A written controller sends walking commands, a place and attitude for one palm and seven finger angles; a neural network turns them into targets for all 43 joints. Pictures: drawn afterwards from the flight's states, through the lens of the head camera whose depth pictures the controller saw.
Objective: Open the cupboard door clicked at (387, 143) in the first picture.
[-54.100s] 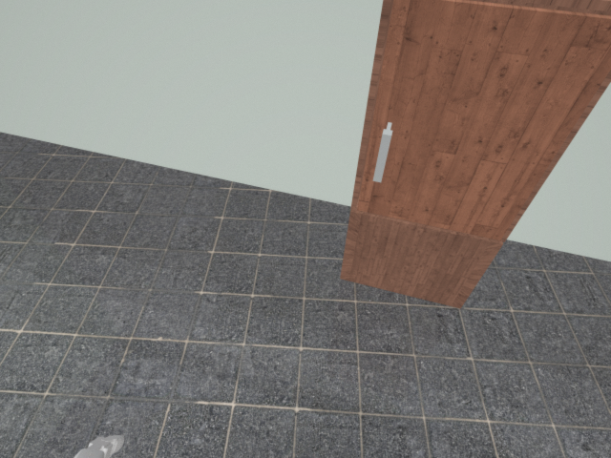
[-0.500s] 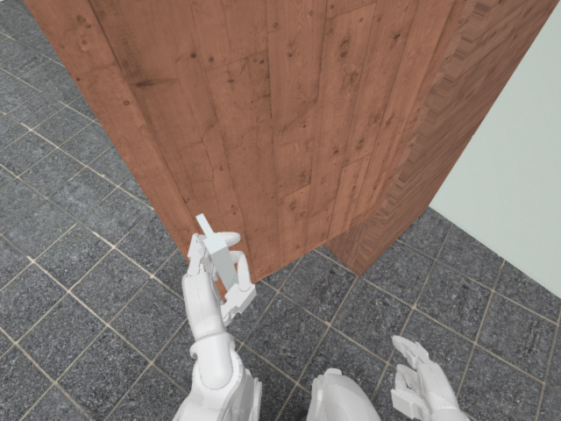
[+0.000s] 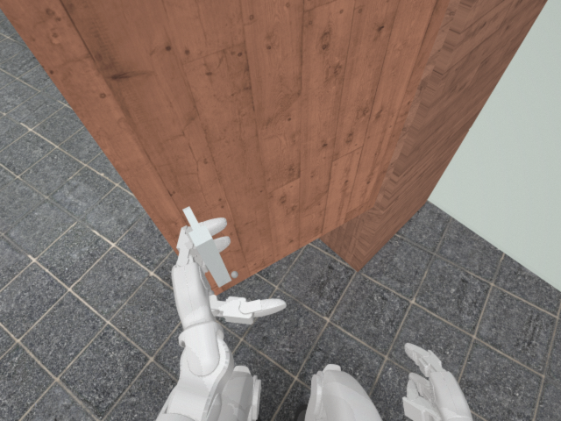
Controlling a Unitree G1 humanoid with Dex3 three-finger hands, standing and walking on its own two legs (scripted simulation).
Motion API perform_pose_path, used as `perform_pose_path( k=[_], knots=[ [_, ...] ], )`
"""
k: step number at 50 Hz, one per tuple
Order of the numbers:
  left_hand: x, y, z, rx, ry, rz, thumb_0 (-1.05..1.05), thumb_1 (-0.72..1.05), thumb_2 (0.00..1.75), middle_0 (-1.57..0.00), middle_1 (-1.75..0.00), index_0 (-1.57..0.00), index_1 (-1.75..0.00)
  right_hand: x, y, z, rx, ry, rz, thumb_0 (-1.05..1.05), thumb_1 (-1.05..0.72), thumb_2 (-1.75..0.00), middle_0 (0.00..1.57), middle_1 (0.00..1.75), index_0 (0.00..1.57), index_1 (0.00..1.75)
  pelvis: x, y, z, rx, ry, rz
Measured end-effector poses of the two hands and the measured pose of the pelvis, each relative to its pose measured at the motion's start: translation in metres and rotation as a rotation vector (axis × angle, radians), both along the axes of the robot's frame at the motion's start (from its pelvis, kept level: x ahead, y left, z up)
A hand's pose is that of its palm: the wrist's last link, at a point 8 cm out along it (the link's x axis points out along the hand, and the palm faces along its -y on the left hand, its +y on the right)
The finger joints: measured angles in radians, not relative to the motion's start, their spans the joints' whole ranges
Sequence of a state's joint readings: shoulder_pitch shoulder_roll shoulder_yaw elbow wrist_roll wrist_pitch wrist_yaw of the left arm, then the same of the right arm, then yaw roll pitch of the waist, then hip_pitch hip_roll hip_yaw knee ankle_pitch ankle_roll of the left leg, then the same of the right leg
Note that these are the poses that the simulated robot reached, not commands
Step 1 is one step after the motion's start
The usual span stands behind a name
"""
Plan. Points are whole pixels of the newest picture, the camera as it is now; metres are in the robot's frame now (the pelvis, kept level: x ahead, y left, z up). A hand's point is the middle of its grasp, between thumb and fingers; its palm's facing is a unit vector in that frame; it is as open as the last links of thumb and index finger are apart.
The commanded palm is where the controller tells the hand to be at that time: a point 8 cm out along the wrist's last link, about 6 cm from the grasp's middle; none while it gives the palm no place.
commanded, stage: open thumb and fingers to let go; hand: left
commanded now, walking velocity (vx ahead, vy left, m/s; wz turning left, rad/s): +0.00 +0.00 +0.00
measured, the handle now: (207, 248) +0.35 +0.12 +0.02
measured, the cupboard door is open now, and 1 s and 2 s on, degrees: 77 79 78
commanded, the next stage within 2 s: slide the hand sideways off the handle in 0.20 s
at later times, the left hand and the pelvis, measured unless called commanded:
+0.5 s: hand (221, 302) +0.28 +0.09 +0.01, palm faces -0.24 -0.97 -0.07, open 15.8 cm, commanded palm +0.27 +0.13 +0.02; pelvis +0.00 +0.04 -0.01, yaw -1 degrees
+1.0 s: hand (190, 326) +0.24 +0.13 +0.02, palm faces -0.14 -0.99 +0.02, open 16.1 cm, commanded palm +0.23 +0.18 +0.02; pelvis +0.00 +0.08 -0.01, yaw -3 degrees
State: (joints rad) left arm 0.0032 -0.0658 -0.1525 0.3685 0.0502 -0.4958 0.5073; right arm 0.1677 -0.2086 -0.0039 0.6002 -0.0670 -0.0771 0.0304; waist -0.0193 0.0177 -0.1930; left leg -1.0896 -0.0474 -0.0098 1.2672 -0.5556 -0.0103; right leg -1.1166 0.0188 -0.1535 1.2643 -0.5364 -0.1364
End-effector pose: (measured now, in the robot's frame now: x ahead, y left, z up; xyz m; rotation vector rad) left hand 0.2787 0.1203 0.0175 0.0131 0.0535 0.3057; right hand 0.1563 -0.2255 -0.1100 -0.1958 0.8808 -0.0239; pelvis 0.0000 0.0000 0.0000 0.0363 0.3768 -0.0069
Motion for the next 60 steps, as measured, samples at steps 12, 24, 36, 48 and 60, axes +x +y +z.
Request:
perform_pose_path(
  k=[12,24,36,48,60],
  knots=[
    [-0.003,0.005,0.000,-0.004,0.002,-0.041,-0.01,-0.49,0.30,-0.40,-0.77,-0.42,-0.80,0.009,0.023,0.006,0.001,-0.028,0.023,0.01,-0.91,-0.90,0.20,0.30,0.20,0.30,0.003,0.017,0.001,-0.021,-0.002,-0.003],
    [-0.009,0.026,-0.002,0.071,-0.041,-0.512,-0.01,-0.50,0.30,-0.29,-0.46,-0.24,-0.48,0.006,0.043,0.006,-0.010,-0.040,0.010,0.01,-0.91,-0.90,0.20,0.30,0.21,0.30,-0.002,0.042,-0.008,-0.051,-0.020,-0.003],
    [-0.024,0.020,-0.002,-0.089,-0.016,-0.529,-0.01,-0.50,0.30,-0.19,-0.37,-0.25,-0.36,0.003,0.064,0.020,-0.013,-0.077,-0.028,0.01,-0.91,-0.90,0.20,0.30,0.21,0.30,-0.001,0.070,-0.010,-0.061,-0.015,-0.038],
    [-0.046,0.057,-0.003,-0.034,-0.006,-0.454,-0.01,-0.50,0.30,-0.20,-0.32,-0.21,-0.33,0.019,0.083,0.013,0.017,-0.066,-0.007,0.01,-0.91,-0.90,0.20,0.30,0.21,0.30,0.003,0.076,-0.015,-0.072,-0.013,-0.034],
    [-0.055,0.073,-0.001,-0.045,0.017,-0.441,-0.01,-0.50,0.30,-0.16,-0.30,-0.18,-0.32,0.031,0.070,0.014,-0.008,-0.091,-0.013,0.01,-0.91,-0.89,0.20,0.30,0.21,0.30,0.009,0.065,-0.017,-0.067,0.006,-0.030]
  ],
)
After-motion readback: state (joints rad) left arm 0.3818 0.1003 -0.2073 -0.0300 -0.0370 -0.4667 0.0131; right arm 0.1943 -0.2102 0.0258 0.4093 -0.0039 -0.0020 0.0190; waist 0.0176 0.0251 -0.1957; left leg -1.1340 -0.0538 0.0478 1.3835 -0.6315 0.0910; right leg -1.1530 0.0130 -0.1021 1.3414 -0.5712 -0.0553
